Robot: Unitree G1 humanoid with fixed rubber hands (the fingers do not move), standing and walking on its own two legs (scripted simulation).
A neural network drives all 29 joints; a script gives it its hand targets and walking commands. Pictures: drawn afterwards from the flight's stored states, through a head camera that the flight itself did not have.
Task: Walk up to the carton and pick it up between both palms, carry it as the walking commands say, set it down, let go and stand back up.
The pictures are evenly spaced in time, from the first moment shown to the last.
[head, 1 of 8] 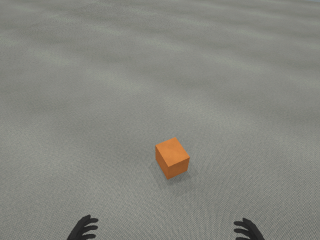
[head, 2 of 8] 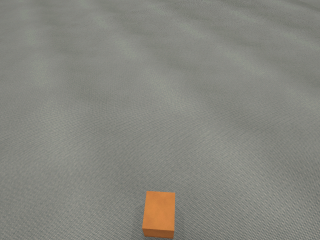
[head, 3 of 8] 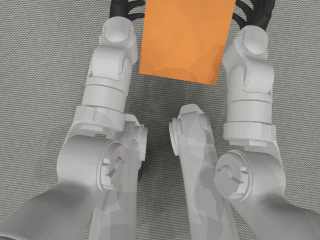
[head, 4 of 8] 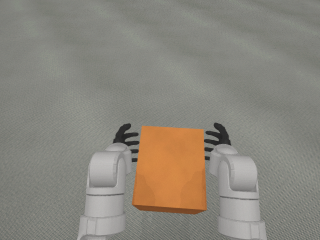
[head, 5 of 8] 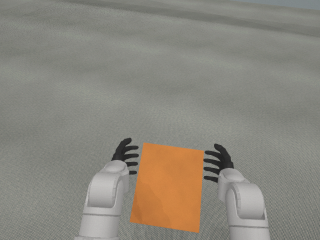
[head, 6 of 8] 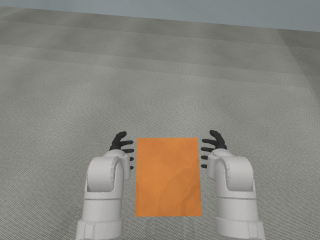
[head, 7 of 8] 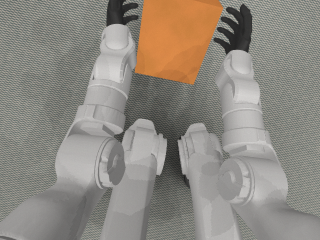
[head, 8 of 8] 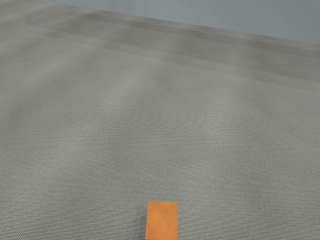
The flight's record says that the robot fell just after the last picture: no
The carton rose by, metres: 0.67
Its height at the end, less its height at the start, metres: +0.00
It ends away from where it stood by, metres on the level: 3.96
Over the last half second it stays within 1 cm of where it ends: yes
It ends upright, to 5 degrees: yes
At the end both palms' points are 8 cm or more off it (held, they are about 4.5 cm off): yes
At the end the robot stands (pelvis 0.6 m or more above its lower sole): yes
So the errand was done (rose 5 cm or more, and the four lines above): yes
